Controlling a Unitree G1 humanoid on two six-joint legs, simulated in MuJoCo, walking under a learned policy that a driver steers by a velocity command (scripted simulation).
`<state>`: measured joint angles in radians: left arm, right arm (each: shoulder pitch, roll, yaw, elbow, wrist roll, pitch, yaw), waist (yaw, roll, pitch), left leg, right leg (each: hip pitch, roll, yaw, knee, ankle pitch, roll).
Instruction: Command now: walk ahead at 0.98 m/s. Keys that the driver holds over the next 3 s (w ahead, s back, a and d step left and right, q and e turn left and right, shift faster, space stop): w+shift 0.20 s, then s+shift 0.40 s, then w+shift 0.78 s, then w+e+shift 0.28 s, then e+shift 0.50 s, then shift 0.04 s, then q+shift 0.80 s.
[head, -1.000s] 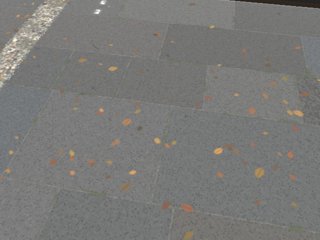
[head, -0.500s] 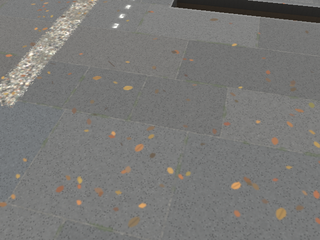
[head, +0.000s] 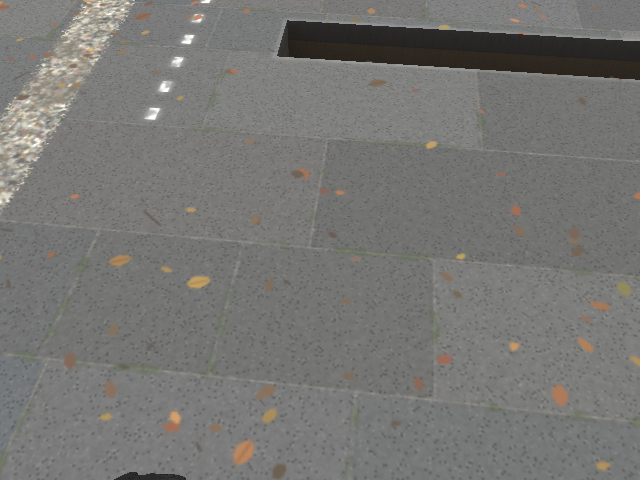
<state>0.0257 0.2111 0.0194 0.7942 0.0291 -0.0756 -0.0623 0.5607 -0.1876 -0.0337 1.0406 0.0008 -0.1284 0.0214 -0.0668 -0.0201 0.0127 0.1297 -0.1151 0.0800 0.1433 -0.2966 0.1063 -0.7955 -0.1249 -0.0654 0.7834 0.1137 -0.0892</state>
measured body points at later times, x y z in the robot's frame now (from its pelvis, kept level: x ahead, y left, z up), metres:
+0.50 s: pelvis +0.43 -0.01 +0.00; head +0.47 -0.01 +0.45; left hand +0.40 +0.24 -0.15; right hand +0.63 -0.24 -0.10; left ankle +0.63 +0.08 -0.71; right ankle +0.32 -0.07 -0.73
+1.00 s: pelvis +0.56 -0.01 +0.02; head +0.56 -0.03 +0.47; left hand +0.53 +0.27 -0.11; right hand +0.72 -0.27 -0.09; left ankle +0.64 +0.12 -0.67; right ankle +0.51 -0.12 -0.73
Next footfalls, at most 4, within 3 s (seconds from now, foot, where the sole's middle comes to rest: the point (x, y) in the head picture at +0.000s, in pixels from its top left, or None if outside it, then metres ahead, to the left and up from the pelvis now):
0.14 right None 0.36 -0.08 -0.77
0.52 left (286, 403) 0.66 0.06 -0.77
0.86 right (376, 449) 0.55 -0.12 -0.77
1.24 left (244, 352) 0.80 0.16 -0.77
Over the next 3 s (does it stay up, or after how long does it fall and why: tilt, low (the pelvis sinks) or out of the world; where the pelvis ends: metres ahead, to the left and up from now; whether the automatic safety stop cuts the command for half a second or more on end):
stays up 1.39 0.01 0.01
